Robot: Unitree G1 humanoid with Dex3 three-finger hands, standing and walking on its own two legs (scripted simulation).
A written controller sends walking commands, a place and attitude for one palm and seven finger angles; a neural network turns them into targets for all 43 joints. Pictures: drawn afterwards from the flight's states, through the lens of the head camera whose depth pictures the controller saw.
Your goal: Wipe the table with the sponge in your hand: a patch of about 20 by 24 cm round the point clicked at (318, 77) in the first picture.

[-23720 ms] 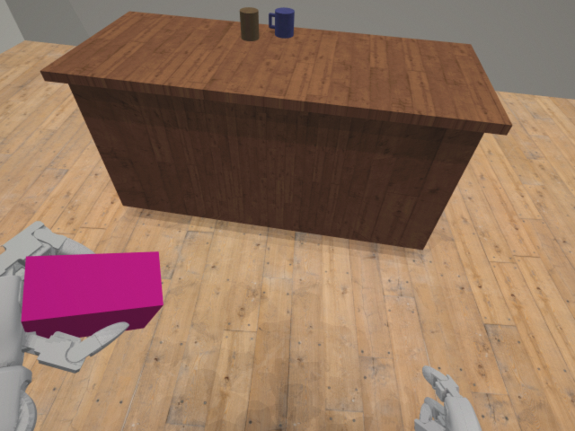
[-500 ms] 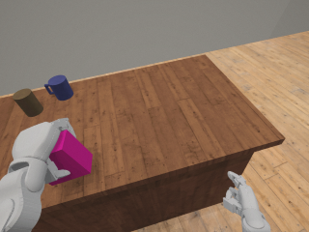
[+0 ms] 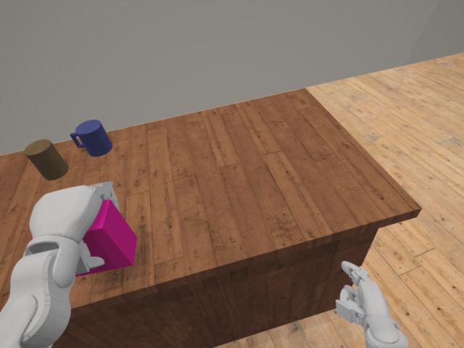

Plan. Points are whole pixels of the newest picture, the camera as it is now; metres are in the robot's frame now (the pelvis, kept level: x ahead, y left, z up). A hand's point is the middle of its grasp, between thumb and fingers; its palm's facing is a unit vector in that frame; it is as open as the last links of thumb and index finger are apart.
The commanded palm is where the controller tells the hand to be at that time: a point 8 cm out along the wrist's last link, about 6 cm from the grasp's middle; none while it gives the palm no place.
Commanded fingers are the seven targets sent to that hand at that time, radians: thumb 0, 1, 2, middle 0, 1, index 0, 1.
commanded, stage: turn the palm down, sponge in hand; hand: left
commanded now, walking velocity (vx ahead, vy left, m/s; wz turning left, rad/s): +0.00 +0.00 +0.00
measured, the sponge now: (95, 245) +0.22 +0.29 +0.08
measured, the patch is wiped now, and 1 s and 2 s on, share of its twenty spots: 0.00 0.00 0.00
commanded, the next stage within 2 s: move the sponge above the wiping area in 0.18 s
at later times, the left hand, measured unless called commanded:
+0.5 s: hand (81, 222) +0.23 +0.29 +0.14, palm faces +0.11 -0.07 -0.99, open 10.0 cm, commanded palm +0.20 +0.28 +0.20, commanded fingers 0.00 0.10 1.30 -1.20 -1.60 -1.20 -1.60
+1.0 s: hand (83, 218) +0.25 +0.31 +0.12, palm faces +0.09 -0.09 -0.99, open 10.0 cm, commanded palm +0.21 +0.29 +0.18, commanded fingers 0.00 0.10 1.30 -1.20 -1.60 -1.20 -1.60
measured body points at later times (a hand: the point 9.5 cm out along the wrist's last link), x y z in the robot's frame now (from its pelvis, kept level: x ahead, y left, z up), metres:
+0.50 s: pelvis +0.01 -0.01 +0.00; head -0.01 -0.06 +0.45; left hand +0.22 +0.29 +0.19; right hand +0.26 -0.20 -0.08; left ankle +0.04 +0.13 -0.74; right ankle +0.01 -0.11 -0.74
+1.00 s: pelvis +0.01 +0.01 +0.00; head -0.01 -0.04 +0.45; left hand +0.24 +0.31 +0.18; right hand +0.25 -0.19 -0.09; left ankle +0.04 +0.13 -0.74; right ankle +0.01 -0.11 -0.74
